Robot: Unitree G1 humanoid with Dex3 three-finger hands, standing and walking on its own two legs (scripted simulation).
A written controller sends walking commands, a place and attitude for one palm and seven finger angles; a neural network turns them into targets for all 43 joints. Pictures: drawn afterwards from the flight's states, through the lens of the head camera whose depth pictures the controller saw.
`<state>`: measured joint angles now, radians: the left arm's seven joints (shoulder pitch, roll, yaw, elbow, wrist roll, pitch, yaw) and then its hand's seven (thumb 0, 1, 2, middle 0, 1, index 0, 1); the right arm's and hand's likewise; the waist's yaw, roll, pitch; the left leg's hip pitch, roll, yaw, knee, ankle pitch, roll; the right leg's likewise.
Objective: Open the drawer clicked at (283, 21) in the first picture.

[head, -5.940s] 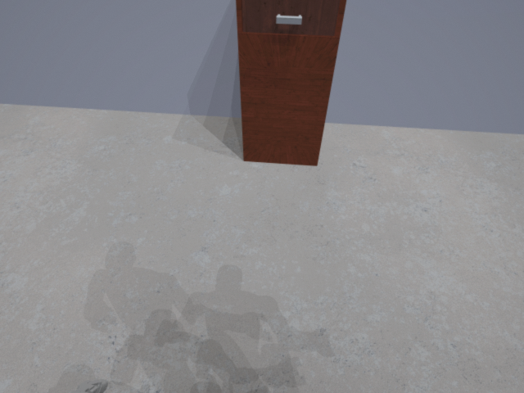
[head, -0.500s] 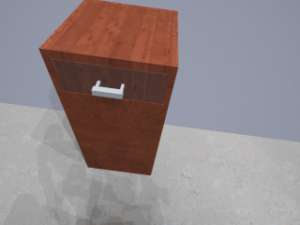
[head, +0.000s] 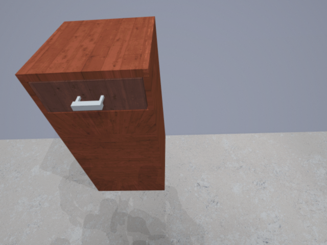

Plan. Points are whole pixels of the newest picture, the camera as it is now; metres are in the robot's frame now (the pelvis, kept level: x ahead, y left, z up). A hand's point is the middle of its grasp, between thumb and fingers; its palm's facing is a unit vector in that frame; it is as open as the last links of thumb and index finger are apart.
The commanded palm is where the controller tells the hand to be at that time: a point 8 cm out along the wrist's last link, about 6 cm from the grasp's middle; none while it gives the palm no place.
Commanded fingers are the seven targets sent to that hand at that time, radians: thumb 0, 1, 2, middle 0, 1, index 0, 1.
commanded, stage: come to a stop and stand still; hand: left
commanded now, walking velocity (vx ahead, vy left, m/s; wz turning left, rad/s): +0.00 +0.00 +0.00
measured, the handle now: (88, 101) +0.56 +0.29 +0.03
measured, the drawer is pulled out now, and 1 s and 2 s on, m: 0.00 0.00 0.00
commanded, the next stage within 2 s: look again from close up in 0.32 s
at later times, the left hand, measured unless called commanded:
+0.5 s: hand out of the picture -0.03 +0.15 -0.17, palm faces +0.06 -0.98 -0.19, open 7.3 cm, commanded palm none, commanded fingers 0.00 0.90 0.90 -0.20 -0.30 -0.20 -0.30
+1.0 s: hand out of the picture +0.01 +0.18 -0.17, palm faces +0.05 -0.98 -0.21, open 7.3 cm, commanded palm +0.09 +0.23 -0.07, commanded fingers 0.00 0.88 0.89 -0.20 -0.31 -0.20 -0.31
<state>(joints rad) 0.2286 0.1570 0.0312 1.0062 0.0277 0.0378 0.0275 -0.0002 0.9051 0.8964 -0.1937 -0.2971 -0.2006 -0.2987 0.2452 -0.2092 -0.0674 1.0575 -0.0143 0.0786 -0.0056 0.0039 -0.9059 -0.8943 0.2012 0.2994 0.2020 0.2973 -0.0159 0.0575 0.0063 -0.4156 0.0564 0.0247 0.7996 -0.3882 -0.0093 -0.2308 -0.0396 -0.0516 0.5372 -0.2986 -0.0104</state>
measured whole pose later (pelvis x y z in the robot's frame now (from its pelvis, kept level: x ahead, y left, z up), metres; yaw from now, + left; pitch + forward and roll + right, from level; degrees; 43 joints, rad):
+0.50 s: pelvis -0.01 -0.01 +0.00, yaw +1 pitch +0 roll -1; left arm 0.30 0.12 0.00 1.13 0.01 -0.02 0.04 0.00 0.91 0.90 -0.20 -0.30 -0.20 -0.30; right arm 0.26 -0.17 -0.01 1.10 -0.01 0.02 -0.03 0.02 -0.93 -0.89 0.20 0.30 0.20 0.30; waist 0.01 0.04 0.04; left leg -0.17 0.05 0.03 0.51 -0.33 -0.01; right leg -0.22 0.02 -0.10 0.44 -0.23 -0.03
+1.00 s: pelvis +0.00 +0.01 +0.00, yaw +1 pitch +0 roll +0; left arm 0.26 0.15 0.00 1.11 0.01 -0.01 0.04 0.00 0.92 0.90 -0.19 -0.30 -0.20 -0.30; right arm 0.31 -0.13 0.03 1.12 -0.01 -0.03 -0.03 0.01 -0.91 -0.89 0.20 0.30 0.20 0.30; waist 0.00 0.01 0.03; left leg -0.12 -0.02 0.06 0.45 -0.33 0.03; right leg -0.22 -0.04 -0.07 0.51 -0.29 0.00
